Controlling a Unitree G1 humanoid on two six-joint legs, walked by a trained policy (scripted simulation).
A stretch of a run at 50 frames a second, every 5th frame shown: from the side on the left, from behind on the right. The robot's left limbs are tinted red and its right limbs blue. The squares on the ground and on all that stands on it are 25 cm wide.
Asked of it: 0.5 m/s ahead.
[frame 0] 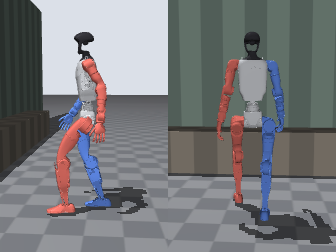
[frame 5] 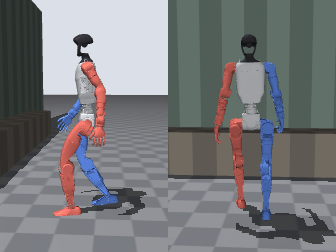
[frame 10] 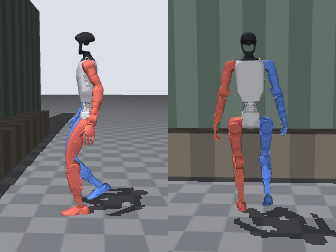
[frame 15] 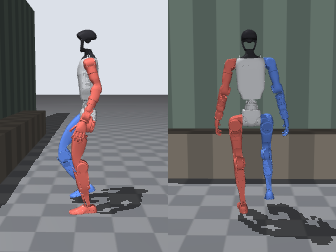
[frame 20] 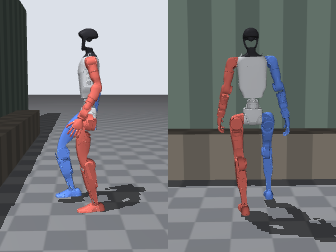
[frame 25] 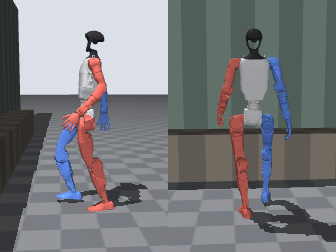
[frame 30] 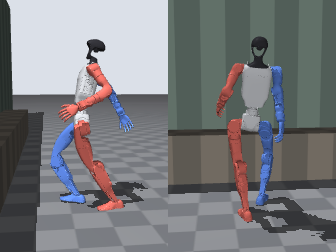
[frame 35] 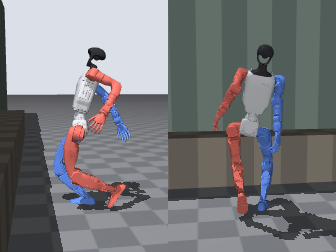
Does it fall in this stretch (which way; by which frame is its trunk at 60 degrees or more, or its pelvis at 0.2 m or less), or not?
no
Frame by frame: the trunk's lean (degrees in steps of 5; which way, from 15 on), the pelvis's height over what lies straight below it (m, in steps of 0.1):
0: 5, 0.8
5: 5, 0.8
10: 5, 0.8
15: 5, 0.8
20: 0, 0.8
25: 10, 0.8
30: 15 backward, 0.7
35: 20 backward and to its right, 0.7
